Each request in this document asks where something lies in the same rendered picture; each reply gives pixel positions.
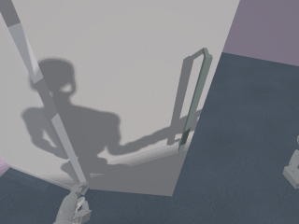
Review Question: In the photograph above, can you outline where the robot left hand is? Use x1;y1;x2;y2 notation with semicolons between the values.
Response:
55;181;92;224

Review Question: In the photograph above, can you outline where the robot right hand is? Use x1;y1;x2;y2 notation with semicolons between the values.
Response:
283;135;299;189

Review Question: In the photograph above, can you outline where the handle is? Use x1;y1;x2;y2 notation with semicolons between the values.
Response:
178;48;213;153

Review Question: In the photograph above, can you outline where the fridge door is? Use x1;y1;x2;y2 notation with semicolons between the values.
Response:
11;0;240;197

